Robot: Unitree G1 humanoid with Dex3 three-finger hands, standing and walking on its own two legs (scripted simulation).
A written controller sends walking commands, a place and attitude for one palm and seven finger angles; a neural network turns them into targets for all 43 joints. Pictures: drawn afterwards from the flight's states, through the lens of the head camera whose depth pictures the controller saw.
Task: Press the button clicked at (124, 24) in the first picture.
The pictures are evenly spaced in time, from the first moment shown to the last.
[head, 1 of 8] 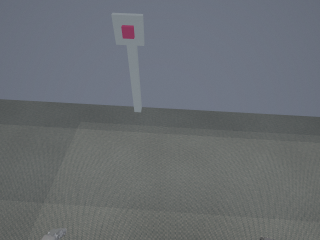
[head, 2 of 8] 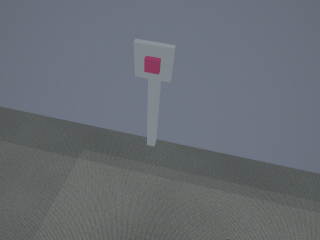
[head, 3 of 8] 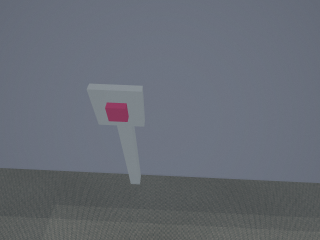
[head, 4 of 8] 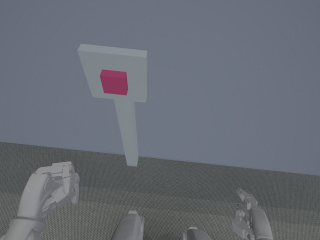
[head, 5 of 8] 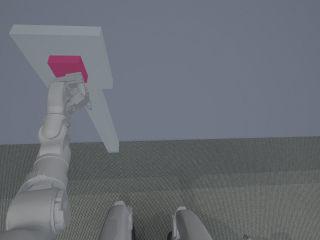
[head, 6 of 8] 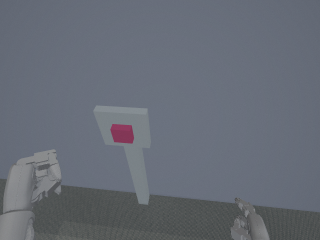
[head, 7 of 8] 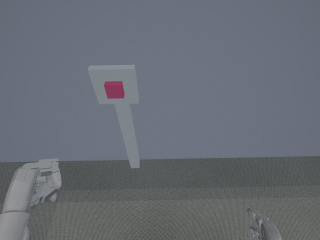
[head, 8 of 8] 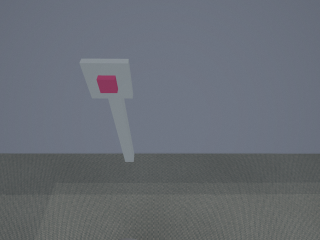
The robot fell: no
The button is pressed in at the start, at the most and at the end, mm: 0 15 0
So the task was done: yes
